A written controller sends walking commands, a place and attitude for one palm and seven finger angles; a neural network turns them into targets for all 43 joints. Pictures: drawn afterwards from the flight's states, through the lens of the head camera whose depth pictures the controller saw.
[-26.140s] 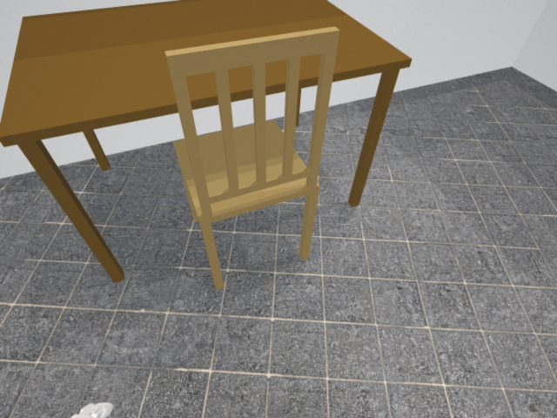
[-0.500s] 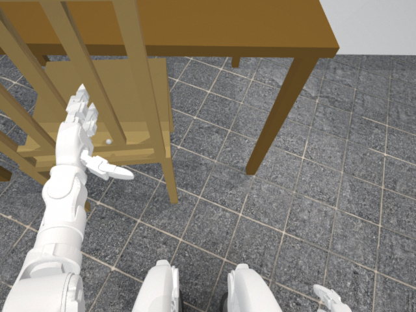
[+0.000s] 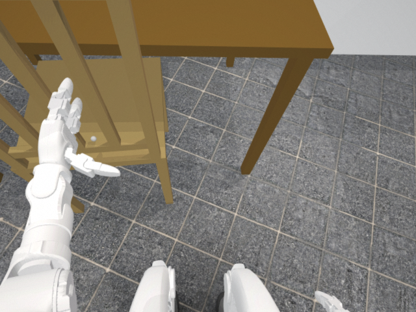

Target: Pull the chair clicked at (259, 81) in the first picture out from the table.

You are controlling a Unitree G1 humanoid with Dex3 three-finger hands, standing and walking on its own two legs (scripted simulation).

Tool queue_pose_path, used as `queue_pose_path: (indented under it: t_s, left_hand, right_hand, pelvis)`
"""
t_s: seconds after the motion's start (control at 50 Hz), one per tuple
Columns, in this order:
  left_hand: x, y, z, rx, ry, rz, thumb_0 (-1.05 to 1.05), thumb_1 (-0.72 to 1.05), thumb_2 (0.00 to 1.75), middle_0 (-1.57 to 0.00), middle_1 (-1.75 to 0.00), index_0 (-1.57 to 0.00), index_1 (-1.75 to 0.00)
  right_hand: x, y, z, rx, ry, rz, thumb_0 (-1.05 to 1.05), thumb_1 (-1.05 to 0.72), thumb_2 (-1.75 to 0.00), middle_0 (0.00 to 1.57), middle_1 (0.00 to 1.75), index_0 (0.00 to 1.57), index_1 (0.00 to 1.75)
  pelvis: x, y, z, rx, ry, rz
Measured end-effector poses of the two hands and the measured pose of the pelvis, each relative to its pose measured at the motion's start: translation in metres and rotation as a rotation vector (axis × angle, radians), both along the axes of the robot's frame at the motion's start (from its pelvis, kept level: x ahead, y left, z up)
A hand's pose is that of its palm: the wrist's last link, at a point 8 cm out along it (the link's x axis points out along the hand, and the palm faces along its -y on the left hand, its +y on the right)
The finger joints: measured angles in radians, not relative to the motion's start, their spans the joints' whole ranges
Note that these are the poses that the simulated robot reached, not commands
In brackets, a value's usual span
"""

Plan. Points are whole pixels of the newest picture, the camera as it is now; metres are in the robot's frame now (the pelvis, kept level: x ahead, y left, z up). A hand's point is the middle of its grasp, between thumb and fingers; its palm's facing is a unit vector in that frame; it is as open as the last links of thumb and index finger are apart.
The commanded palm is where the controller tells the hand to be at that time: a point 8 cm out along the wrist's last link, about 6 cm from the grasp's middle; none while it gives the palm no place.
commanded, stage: hook a spindle and tug to test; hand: left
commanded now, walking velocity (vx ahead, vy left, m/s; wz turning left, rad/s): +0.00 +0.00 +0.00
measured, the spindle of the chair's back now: (42, 96) +0.50 +0.31 +0.06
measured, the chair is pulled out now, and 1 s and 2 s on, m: -0.05 -0.02 0.03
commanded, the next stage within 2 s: step backward, pulling the chair out in 1.50 s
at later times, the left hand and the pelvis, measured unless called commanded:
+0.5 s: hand (90, 136) +0.43 +0.22 +0.03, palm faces +0.07 -1.00 -0.03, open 13.9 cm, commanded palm +0.40 +0.25 +0.03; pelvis +0.01 +0.01 +0.01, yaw +0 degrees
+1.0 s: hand (92, 138) +0.43 +0.21 +0.03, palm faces +0.09 -1.00 -0.02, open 6.8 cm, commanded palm +0.39 +0.24 +0.03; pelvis +0.01 +0.01 +0.01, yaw +0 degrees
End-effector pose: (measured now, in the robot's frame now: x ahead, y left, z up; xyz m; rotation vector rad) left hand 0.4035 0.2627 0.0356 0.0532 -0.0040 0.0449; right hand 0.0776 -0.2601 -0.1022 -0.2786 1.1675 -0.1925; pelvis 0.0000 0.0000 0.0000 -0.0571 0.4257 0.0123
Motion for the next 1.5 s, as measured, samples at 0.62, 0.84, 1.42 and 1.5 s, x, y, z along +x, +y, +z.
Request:
queue_pose_path:
  t_s: [0.62,0.84,1.42,1.5]
  left_hand:
    - [0.001,0.005,-0.002,-0.035,0.021,0.041,-0.01,-0.06,0.49,-0.18,-1.12,-0.20,-1.09]
    - [0.002,0.004,-0.002,-0.043,0.019,0.049,0.00,0.53,0.75,-0.17,-1.26,-0.20,-1.22]
    - [-0.025,-0.006,-0.002,-0.035,0.022,0.013,0.01,0.67,0.84,-0.18,-1.28,-0.20,-1.25]
    - [-0.032,-0.008,-0.002,-0.036,0.025,0.009,0.01,0.66,0.85,-0.18,-1.27,-0.20,-1.25]
  right_hand:
    - [0.008,0.017,0.005,0.018,0.019,0.001,0.01,-0.91,-0.89,0.20,0.30,0.20,0.30]
    - [0.020,0.016,0.005,0.016,-0.001,0.017,0.01,-0.91,-0.89,0.20,0.30,0.20,0.30]
    - [0.042,0.015,0.011,0.034,-0.072,0.027,0.01,-0.91,-0.89,0.20,0.30,0.20,0.30]
    - [0.047,0.017,0.012,0.039,-0.090,0.034,0.01,-0.91,-0.89,0.20,0.30,0.20,0.30]
  pelvis:
    - [0.012,0.014,0.007,-0.010,0.005,0.002]
    - [0.012,0.012,0.006,-0.009,0.003,0.007]
    - [0.017,0.009,0.010,0.000,-0.011,0.001]
    - [0.016,0.010,0.010,0.000,-0.014,0.001]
